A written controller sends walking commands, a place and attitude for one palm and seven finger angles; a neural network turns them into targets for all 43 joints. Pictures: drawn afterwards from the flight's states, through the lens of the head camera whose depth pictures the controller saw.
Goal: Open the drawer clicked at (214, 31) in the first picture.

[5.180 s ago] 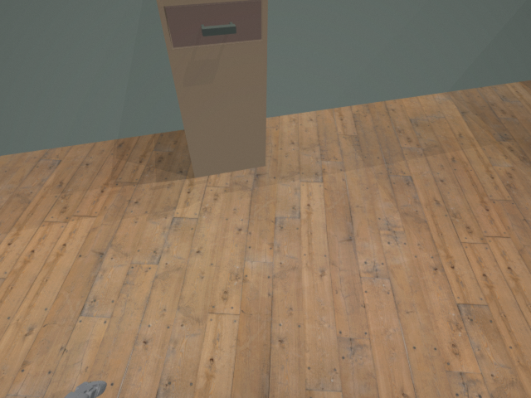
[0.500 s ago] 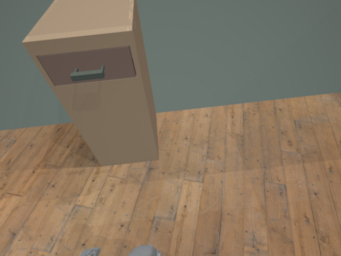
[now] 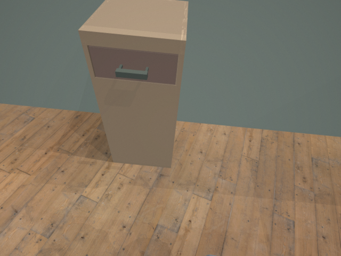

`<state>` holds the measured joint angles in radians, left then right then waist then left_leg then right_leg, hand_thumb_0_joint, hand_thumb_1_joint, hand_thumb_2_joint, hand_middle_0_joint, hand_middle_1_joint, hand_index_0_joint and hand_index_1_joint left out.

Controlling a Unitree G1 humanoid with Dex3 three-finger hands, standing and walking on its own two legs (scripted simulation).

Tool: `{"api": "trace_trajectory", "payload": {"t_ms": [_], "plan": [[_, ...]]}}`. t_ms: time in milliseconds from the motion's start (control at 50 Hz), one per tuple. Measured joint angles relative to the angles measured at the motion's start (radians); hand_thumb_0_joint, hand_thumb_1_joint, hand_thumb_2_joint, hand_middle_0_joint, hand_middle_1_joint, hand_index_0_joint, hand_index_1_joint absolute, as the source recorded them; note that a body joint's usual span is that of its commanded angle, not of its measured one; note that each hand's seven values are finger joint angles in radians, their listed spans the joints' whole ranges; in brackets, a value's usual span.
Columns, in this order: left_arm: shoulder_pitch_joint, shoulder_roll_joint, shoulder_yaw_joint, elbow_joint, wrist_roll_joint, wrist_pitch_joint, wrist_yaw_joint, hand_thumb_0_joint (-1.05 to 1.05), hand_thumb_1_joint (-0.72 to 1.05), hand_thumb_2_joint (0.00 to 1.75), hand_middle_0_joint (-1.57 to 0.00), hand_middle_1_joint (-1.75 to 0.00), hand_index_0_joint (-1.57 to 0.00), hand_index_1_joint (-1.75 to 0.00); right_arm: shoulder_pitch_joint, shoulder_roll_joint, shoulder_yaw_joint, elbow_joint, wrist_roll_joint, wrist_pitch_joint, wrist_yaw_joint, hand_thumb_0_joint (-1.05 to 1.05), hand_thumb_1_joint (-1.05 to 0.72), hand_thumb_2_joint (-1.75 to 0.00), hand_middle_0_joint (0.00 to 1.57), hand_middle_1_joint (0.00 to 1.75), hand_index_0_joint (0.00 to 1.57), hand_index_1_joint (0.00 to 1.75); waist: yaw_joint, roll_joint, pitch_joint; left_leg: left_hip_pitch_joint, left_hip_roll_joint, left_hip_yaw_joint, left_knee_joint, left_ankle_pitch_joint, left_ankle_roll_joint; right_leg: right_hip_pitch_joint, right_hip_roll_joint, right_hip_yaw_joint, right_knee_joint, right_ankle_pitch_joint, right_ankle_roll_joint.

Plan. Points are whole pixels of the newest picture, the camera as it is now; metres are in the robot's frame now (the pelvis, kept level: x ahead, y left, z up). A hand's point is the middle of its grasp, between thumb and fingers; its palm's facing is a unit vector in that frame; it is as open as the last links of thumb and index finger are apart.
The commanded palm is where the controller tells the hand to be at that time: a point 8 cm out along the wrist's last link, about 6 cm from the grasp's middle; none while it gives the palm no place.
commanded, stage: take the last steps up to it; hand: left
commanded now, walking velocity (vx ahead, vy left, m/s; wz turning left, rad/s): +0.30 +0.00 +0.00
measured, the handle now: (132, 71) +0.77 +0.22 +0.00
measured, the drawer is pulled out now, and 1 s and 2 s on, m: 0.00 0.00 0.00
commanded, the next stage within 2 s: come to a stop and stand still in 0.54 s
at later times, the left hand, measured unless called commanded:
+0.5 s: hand (123, 242) +0.19 +0.14 -0.17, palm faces +0.07 -0.97 -0.22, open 7.2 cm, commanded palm none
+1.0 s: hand (110, 232) +0.21 +0.19 -0.19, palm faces +0.06 -0.98 -0.19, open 7.3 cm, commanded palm none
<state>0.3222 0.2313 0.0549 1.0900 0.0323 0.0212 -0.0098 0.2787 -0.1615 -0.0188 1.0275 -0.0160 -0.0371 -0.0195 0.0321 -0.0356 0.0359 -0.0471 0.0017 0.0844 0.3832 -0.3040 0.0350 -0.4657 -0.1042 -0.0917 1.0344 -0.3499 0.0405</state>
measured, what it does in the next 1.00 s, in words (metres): walks ahead: right foot, then left foot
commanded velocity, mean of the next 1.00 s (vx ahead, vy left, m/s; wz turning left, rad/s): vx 0.07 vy -0.04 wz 0.02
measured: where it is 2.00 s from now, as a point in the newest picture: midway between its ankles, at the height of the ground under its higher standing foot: outside the picture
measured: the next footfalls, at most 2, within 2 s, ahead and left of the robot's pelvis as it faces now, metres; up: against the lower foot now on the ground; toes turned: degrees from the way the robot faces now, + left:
right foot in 0.26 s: +0.21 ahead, -0.14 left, +0.00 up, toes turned -9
left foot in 0.70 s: +0.29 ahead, +0.10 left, +0.00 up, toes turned +10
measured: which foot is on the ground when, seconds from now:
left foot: down 0.00-0.26, up 0.28-0.68, down 0.70-1.00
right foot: up 0.00-0.24, down 0.26-0.72, up 0.74-1.00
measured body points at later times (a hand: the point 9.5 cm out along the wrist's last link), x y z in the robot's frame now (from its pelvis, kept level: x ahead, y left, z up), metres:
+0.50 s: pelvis +0.14 -0.04 +0.00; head +0.14 -0.05 +0.45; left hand +0.18 +0.19 -0.15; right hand +0.14 -0.27 -0.16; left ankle +0.16 +0.10 -0.68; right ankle +0.17 -0.13 -0.74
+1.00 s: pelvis +0.21 +0.00 +0.00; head +0.25 +0.03 +0.45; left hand +0.21 +0.24 -0.17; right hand +0.28 -0.24 -0.14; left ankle +0.25 +0.10 -0.74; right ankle +0.17 -0.14 -0.66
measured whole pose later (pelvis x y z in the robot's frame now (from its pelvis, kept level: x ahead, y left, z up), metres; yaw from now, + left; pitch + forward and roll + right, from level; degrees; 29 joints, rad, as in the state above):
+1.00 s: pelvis +0.21 +0.00 +0.00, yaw +0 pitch -1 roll -1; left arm 0.24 0.20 0.07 1.07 0.03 0.06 0.03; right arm 0.15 -0.14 -0.03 1.04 -0.01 0.00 -0.05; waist 0.02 -0.04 0.09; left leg -0.25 0.07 0.16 0.43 -0.18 0.04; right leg -0.42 -0.03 -0.02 1.05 -0.43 0.05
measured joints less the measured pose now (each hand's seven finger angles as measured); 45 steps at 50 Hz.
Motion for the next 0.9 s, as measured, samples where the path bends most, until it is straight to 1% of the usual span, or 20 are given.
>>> {"api": "trace_trajectory", "payload": {"t_ms": [60, 120, 220, 260, 280, 320, 340, 360, 400, 460, 500, 560, 640, 680, 700, 720, 740, 780, 840, 900], "plan": [[-0.035, -0.015, -0.005, -0.017, -0.002, -0.006, -0.003, 0.01, 0.91, 0.90, -0.19, -0.30, -0.20, -0.30, 0.046, 0.005, 0.001, 0.037, 0.002, -0.004, 0.000, 0.00, -0.92, -0.90, 0.20, 0.30, 0.21, 0.30, -0.006, 0.006, 0.005, 0.046, -0.010, -0.003, -0.051, 0.007, 0.001, -0.034, -0.009, 0.004, -0.051, 0.046, 0.009], [-0.077, -0.031, -0.007, -0.031, -0.004, -0.008, -0.005, 0.01, 0.91, 0.90, -0.19, -0.30, -0.20, -0.30, 0.087, 0.013, -0.001, 0.070, -0.001, -0.005, 0.000, 0.00, -0.92, -0.90, 0.20, 0.30, 0.21, 0.30, -0.020, 0.011, 0.014, 0.083, -0.014, -0.002, -0.070, -0.007, -0.006, -0.035, -0.011, -0.001, -0.158, 0.068, 0.008], [-0.143, -0.054, -0.007, -0.057, -0.006, -0.022, -0.010, 0.01, 0.91, 0.90, -0.19, -0.30, -0.20, -0.30, 0.140, 0.015, -0.007, 0.113, -0.008, -0.001, -0.001, 0.00, -0.91, -0.90, 0.20, 0.30, 0.20, 0.30, -0.056, 0.032, 0.032, 0.120, 0.002, 0.006, -0.021, -0.087, -0.033, 0.029, 0.018, -0.026, -0.352, 0.084, -0.021], [-0.161, -0.055, -0.007, -0.073, -0.003, -0.048, -0.011, 0.00, 0.91, 0.90, -0.20, -0.30, -0.20, -0.30, 0.166, 0.018, -0.007, 0.127, -0.004, 0.000, 0.001, 0.00, -0.91, -0.90, 0.20, 0.30, 0.20, 0.30, -0.062, 0.038, 0.035, 0.093, 0.017, 0.001, 0.093, -0.158, -0.044, 0.088, 0.036, -0.039, -0.443, 0.146, -0.047], [-0.173, -0.059, -0.005, -0.078, -0.001, -0.065, -0.007, 0.00, 0.91, 0.90, -0.20, -0.30, -0.20, -0.30, 0.166, 0.018, -0.008, 0.135, 0.001, 0.003, 0.003, 0.00, -0.90, -0.90, 0.20, 0.30, 0.20, 0.30, -0.061, 0.046, 0.044, 0.042, 0.032, -0.006, 0.222, -0.184, -0.035, 0.084, 0.042, -0.048, -0.418, 0.174, -0.069], [-0.182, -0.068, -0.008, -0.085, -0.008, -0.085, -0.001, 0.00, 0.91, 0.90, -0.20, -0.30, -0.20, -0.30, 0.154, 0.016, -0.013, 0.142, 0.008, 0.018, 0.007, 0.01, -0.90, -0.90, 0.20, 0.30, 0.20, 0.30, -0.061, 0.060, 0.055, -0.095, 0.039, -0.046, 0.535, -0.203, -0.015, 0.097, 0.048, -0.071, -0.376, 0.130, -0.097], [-0.177, -0.073, -0.010, -0.086, -0.010, -0.086, 0.003, 0.00, 0.91, 0.90, -0.20, -0.30, -0.20, -0.30, 0.144, 0.013, -0.017, 0.141, 0.007, 0.025, 0.009, 0.01, -0.90, -0.90, 0.20, 0.30, 0.20, 0.30, -0.058, 0.063, 0.053, -0.161, 0.041, -0.056, 0.654, -0.179, -0.009, 0.116, 0.052, -0.078, -0.385, 0.112, -0.102], [-0.169, -0.079, -0.011, -0.083, -0.011, -0.085, 0.008, 0.00, 0.91, 0.90, -0.20, -0.30, -0.20, -0.30, 0.130, 0.009, -0.022, 0.137, 0.004, 0.031, 0.012, 0.01, -0.90, -0.90, 0.20, 0.30, 0.20, 0.30, -0.056, 0.066, 0.048, -0.220, 0.049, -0.058, 0.732, -0.139, -0.007, 0.138, 0.057, -0.084, -0.407, 0.105, -0.103], [-0.145, -0.086, -0.005, -0.074, -0.014, -0.083, 0.026, 0.00, 0.92, 0.90, -0.20, -0.30, -0.20, -0.30, 0.098, 0.001, -0.028, 0.119, -0.002, 0.039, 0.015, 0.01, -0.91, -0.90, 0.20, 0.30, 0.20, 0.30, -0.055, 0.070, 0.032, -0.319, 0.071, -0.054, 0.785, -0.059, -0.016, 0.181, 0.069, -0.091, -0.471, 0.122, -0.096], [-0.106, -0.073, -0.002, -0.053, -0.009, -0.079, 0.037, -0.01, 0.94, 0.90, -0.20, -0.30, -0.21, -0.30, 0.052, -0.002, -0.033, 0.078, -0.008, 0.042, 0.018, 0.01, -0.91, -0.90, 0.20, 0.30, 0.20, 0.30, -0.058, 0.064, 0.004, -0.410, 0.100, -0.042, 0.717, 0.008, -0.034, 0.235, 0.082, -0.096, -0.561, 0.146, -0.098], [-0.081, -0.070, -0.005, -0.036, -0.006, -0.074, 0.033, -0.01, 0.94, 0.90, -0.20, -0.30, -0.20, -0.30, 0.027, -0.001, -0.034, 0.053, -0.008, 0.040, 0.022, 0.01, -0.91, -0.90, 0.19, 0.30, 0.20, 0.30, -0.056, 0.060, -0.011, -0.434, 0.111, -0.031, 0.633, 0.033, -0.043, 0.264, 0.086, -0.096, -0.606, 0.155, -0.097], [-0.048, -0.072, -0.009, -0.016, -0.003, -0.072, 0.026, -0.01, 0.93, 0.90, -0.20, -0.30, -0.20, -0.30, -0.004, -0.002, -0.035, 0.032, -0.009, 0.038, 0.024, 0.01, -0.91, -0.90, 0.19, 0.30, 0.20, 0.30, -0.042, 0.057, -0.024, -0.427, 0.114, -0.019, 0.493, 0.048, -0.049, 0.300, 0.090, -0.095, -0.649, 0.156, -0.087], [-0.011, -0.078, -0.009, 0.003, 0.000, -0.069, 0.019, 0.00, 0.92, 0.90, -0.20, -0.30, -0.20, -0.30, -0.026, -0.014, -0.033, 0.022, -0.007, 0.032, 0.031, 0.01, -0.93, -0.90, 0.19, 0.30, 0.20, 0.30, -0.014, 0.048, -0.028, -0.371, 0.102, -0.002, 0.336, 0.038, -0.045, 0.332, 0.084, -0.101, -0.648, 0.122, -0.063], [0.009, -0.078, -0.007, 0.012, -0.001, -0.063, 0.021, 0.00, 0.92, 0.90, -0.20, -0.30, -0.20, -0.30, -0.033, -0.014, -0.027, 0.019, -0.006, 0.024, 0.030, 0.01, -0.93, -0.90, 0.19, 0.30, 0.20, 0.30, -0.003, 0.040, -0.026, -0.314, 0.092, 0.010, 0.239, 0.060, -0.045, 0.337, 0.076, -0.102, -0.615, 0.088, -0.047], [0.020, -0.080, -0.008, 0.017, -0.003, -0.058, 0.023, 0.00, 0.91, 0.90, -0.20, -0.30, -0.20, -0.30, -0.034, -0.017, -0.021, 0.017, -0.005, 0.014, 0.027, 0.01, -0.92, -0.90, 0.19, 0.30, 0.20, 0.30, 0.001, 0.043, -0.026, -0.276, 0.090, 0.010, 0.179, 0.097, -0.040, 0.332, 0.076, -0.101, -0.584, 0.064, -0.037], [0.023, -0.077, -0.010, 0.025, -0.007, -0.051, 0.026, 0.00, 0.91, 0.90, -0.20, -0.30, -0.20, -0.30, -0.042, -0.009, -0.016, 0.022, -0.006, 0.006, 0.021, 0.01, -0.92, -0.90, 0.19, 0.30, 0.20, 0.30, 0.002, 0.027, -0.020, -0.266, 0.077, 0.017, 0.172, 0.091, -0.022, 0.324, 0.060, -0.096, -0.547, 0.037, -0.027], [0.022, -0.072, -0.013, 0.033, -0.010, -0.042, 0.031, 0.00, 0.91, 0.90, -0.20, -0.30, -0.20, -0.30, -0.051, 0.001, -0.009, 0.025, -0.005, 0.003, 0.013, 0.01, -0.92, -0.90, 0.19, 0.30, 0.20, 0.30, 0.006, 0.007, -0.012, -0.260, 0.063, 0.028, 0.180, 0.076, -0.009, 0.316, 0.046, -0.080, -0.518, 0.010, -0.024], [0.017, -0.070, -0.021, 0.047, -0.016, -0.026, 0.042, 0.00, 0.91, 0.90, -0.20, -0.30, -0.20, -0.30, -0.071, 0.015, 0.002, 0.033, -0.001, -0.001, -0.008, 0.00, -0.93, -0.90, 0.20, 0.30, 0.20, 0.30, 0.013, -0.018, 0.003, -0.233, 0.046, 0.050, 0.162, 0.062, 0.006, 0.289, 0.039, -0.033, -0.447, -0.077, -0.016], [-0.002, -0.074, -0.027, 0.056, -0.017, -0.007, 0.046, 0.00, 0.91, 0.90, -0.20, -0.30, -0.20, -0.30, -0.105, 0.020, 0.006, 0.036, 0.003, 0.005, -0.030, 0.00, -0.95, -0.90, 0.20, 0.30, 0.20, 0.30, 0.006, -0.016, 0.026, -0.195, 0.039, 0.065, 0.104, 0.083, 0.016, 0.230, 0.049, 0.009, -0.315, -0.134, -0.008], [-0.028, -0.067, -0.017, 0.036, -0.011, 0.013, 0.043, 0.00, 0.91, 0.90, -0.20, -0.30, -0.20, -0.30, -0.128, 0.020, -0.001, 0.026, 0.005, 0.020, -0.038, 0.00, -0.95, -0.90, 0.20, 0.30, 0.21, 0.30, -0.004, -0.008, 0.046, -0.184, 0.045, 0.069, 0.066, 0.106, 0.016, 0.147, 0.062, 0.037, -0.158, -0.135, -0.001]]}}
